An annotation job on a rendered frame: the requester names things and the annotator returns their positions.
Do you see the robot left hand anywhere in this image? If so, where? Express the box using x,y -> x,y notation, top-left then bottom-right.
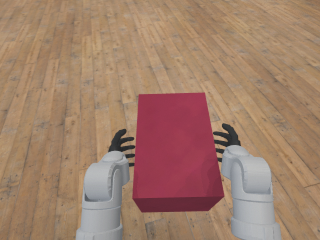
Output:
108,129 -> 135,167

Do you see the left robot forearm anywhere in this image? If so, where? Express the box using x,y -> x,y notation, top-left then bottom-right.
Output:
75,151 -> 130,240

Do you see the carton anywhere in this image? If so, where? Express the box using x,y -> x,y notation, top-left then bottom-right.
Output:
132,92 -> 225,213

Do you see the robot right hand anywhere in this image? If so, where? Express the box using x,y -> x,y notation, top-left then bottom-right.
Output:
213,123 -> 241,162

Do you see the right robot forearm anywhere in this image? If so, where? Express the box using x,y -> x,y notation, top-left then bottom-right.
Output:
221,145 -> 282,240

